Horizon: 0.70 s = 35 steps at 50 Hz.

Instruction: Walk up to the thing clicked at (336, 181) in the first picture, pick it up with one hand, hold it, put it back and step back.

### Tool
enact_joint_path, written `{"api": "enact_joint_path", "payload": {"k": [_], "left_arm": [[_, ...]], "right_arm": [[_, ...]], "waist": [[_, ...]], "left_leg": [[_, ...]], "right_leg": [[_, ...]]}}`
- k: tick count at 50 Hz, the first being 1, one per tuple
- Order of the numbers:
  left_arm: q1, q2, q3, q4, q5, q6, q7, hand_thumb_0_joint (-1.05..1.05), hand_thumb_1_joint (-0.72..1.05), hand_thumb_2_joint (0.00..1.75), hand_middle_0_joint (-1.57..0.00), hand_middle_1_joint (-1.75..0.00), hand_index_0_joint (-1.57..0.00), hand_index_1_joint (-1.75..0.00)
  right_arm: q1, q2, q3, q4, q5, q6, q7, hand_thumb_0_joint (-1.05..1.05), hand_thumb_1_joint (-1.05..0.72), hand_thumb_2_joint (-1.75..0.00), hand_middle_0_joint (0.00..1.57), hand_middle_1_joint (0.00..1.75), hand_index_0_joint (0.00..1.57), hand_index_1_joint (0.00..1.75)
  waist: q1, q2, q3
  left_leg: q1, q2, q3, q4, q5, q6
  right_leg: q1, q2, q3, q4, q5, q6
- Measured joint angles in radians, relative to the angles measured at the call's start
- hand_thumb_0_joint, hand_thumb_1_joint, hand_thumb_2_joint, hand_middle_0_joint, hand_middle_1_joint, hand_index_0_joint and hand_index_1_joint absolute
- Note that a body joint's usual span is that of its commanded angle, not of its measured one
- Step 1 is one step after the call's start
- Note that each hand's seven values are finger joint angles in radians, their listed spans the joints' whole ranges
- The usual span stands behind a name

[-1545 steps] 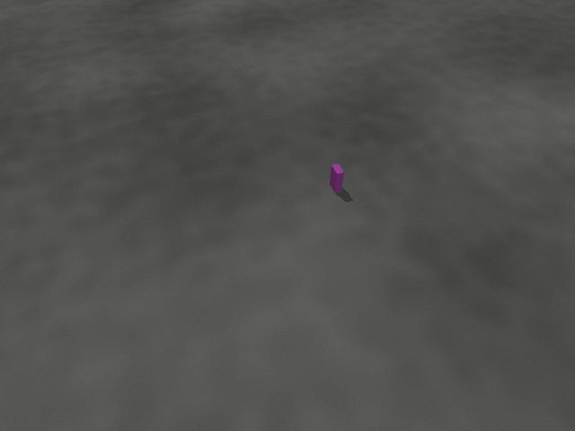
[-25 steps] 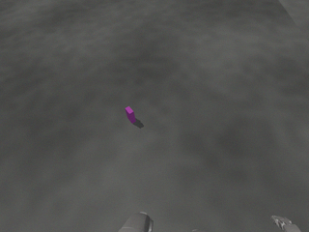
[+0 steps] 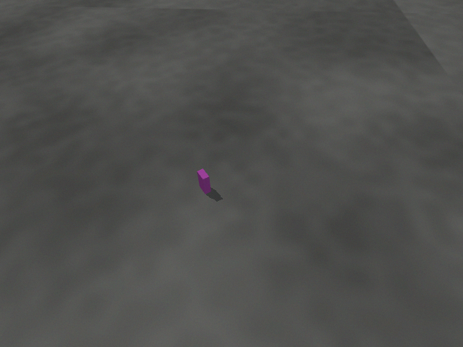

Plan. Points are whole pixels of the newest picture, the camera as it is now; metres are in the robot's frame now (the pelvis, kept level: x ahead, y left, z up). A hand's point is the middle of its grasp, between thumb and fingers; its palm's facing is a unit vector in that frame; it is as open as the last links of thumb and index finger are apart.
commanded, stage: step back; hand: left
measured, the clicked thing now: (204, 181) +1.06 +0.21 -0.70
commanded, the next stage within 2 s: stand in 0.54 s
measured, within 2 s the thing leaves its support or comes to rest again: neither
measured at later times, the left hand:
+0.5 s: hand out of the picture +0.15 +0.28 -0.14, palm faces +0.01 -0.93 -0.37, open 7.4 cm
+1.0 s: hand out of the picture +0.13 +0.25 -0.14, palm faces -0.04 -0.94 -0.33, open 7.4 cm
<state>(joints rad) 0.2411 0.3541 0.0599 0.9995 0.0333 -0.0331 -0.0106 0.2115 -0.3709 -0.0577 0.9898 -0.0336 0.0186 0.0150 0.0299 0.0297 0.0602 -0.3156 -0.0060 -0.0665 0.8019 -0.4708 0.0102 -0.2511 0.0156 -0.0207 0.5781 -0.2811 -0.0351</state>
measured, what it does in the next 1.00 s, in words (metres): stands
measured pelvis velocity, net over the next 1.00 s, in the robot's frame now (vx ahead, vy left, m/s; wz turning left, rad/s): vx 0.04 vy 0.01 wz -0.02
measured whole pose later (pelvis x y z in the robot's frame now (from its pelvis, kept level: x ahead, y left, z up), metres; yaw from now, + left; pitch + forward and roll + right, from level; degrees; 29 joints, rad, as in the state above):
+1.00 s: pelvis +0.04 +0.01 +0.02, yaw -1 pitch -2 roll +0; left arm 0.07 0.34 0.00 1.15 0.00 -0.02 0.00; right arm 0.07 -0.34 -0.02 1.16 -0.01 -0.01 0.01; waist -0.01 0.00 0.06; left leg -0.09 0.03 0.01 0.30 -0.17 -0.03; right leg -0.10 0.01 0.01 0.32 -0.18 -0.01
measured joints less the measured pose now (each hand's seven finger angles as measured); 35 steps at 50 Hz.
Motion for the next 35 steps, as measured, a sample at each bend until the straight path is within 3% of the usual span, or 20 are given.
{"api": "enact_joint_path", "payload": {"k": [4, 7, 11, 14, 27, 35], "left_arm": [[-0.011, -0.008, -0.008, -0.002, 0.001, -0.002, -0.003, 0.01, 0.90, 0.90, -0.21, -0.30, -0.20, -0.30], [-0.024, 0.004, -0.015, 0.000, -0.006, 0.011, -0.002, 0.01, 0.90, 0.90, -0.21, -0.30, -0.20, -0.30], [-0.040, 0.021, -0.019, 0.021, -0.022, 0.023, 0.002, 0.01, 0.90, 0.90, -0.21, -0.30, -0.20, -0.30], [-0.063, 0.028, -0.018, 0.037, -0.027, 0.007, 0.007, 0.01, 0.91, 0.90, -0.21, -0.30, -0.20, -0.30], [-0.170, 0.014, -0.035, 0.050, -0.030, 0.002, 0.014, 0.01, 0.91, 0.90, -0.20, -0.30, -0.20, -0.30], [-0.196, -0.007, -0.057, 0.093, -0.036, 0.009, 0.012, 0.00, 0.91, 0.90, -0.20, -0.30, -0.20, -0.30]], "right_arm": [[-0.004, -0.017, -0.007, 0.010, 0.000, -0.016, 0.004, 0.00, -0.91, -0.90, 0.20, 0.30, 0.21, 0.30], [-0.011, -0.012, -0.015, 0.024, -0.007, -0.029, -0.001, 0.00, -0.91, -0.90, 0.20, 0.30, 0.21, 0.30], [-0.027, 0.015, -0.001, 0.035, -0.008, -0.035, -0.003, 0.00, -0.91, -0.90, 0.20, 0.30, 0.21, 0.30], [-0.049, 0.031, 0.014, 0.045, 0.001, -0.034, -0.004, 0.00, -0.91, -0.90, 0.20, 0.30, 0.21, 0.30], [-0.148, 0.044, 0.019, 0.078, 0.014, -0.031, -0.014, 0.00, -0.90, -0.90, 0.20, 0.30, 0.21, 0.30], [-0.168, 0.037, 0.034, 0.114, 0.027, -0.034, -0.010, 0.00, -0.91, -0.90, 0.20, 0.30, 0.21, 0.30]], "waist": [[0.006, -0.004, 0.001], [0.005, -0.034, 0.008], [-0.003, -0.055, -0.002], [-0.006, -0.050, 0.007], [-0.015, -0.028, 0.011], [-0.031, -0.028, 0.017]], "left_leg": [[0.003, 0.017, 0.029, -0.093, 0.029, -0.002], [0.048, 0.002, 0.056, -0.211, 0.195, -0.011], [0.064, 0.002, 0.074, -0.217, 0.175, -0.005], [0.082, 0.019, 0.074, -0.216, 0.161, -0.012], [0.140, 0.018, 0.086, -0.296, 0.181, -0.016], [0.201, 0.021, 0.083, -0.425, 0.248, -0.024]], "right_leg": [[-0.001, -0.024, -0.005, -0.002, -0.003, 0.021], [-0.013, -0.056, 0.009, 0.048, -0.037, 0.041], [-0.016, -0.039, 0.036, 0.074, -0.130, 0.017], [0.026, -0.024, 0.031, -0.002, -0.010, 0.036], [0.069, -0.026, 0.041, -0.056, -0.019, 0.042], [0.127, -0.022, 0.038, -0.177, 0.044, 0.040]]}}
